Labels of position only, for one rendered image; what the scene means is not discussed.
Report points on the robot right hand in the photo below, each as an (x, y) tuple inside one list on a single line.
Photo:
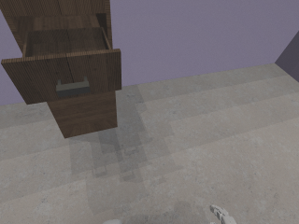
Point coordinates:
[(221, 214)]

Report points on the drawer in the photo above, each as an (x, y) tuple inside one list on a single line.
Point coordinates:
[(68, 55)]

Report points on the cabinet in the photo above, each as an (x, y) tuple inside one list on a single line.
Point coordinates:
[(77, 115)]

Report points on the handle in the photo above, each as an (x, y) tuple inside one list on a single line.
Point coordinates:
[(72, 88)]

